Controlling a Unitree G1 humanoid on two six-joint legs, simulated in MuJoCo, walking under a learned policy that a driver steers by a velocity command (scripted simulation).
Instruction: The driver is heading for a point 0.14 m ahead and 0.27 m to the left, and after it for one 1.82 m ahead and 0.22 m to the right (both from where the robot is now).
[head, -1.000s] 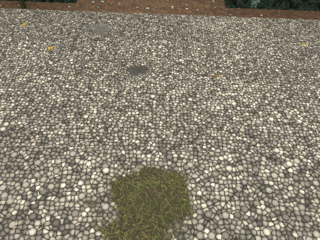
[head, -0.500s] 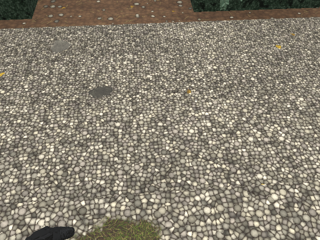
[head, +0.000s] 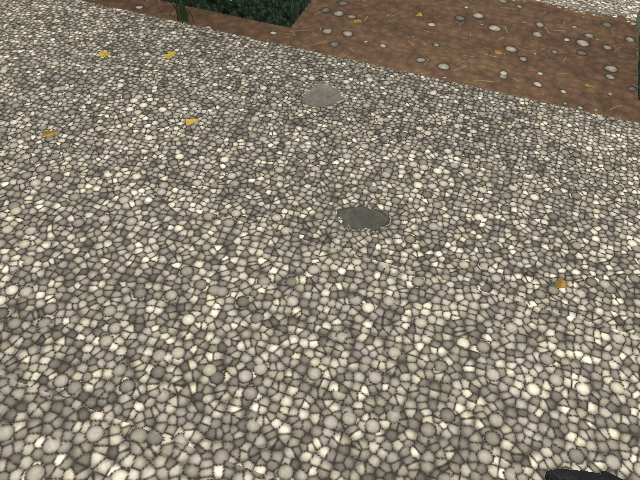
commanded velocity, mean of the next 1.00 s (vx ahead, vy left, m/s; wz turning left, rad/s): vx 0.18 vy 0.00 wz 0.06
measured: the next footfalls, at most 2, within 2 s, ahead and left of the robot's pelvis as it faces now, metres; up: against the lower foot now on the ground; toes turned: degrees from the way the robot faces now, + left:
left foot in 0.08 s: +0.21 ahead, +0.09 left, +0.00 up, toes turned +6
right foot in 0.48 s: +0.34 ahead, -0.07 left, +0.00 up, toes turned +17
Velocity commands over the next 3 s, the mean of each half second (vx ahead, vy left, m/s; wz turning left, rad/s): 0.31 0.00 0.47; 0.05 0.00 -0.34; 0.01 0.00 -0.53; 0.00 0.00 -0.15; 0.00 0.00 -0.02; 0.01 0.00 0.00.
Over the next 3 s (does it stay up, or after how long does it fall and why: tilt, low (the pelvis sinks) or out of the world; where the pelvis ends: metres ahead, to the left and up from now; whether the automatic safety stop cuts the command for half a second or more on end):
stays up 0.21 0.05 0.02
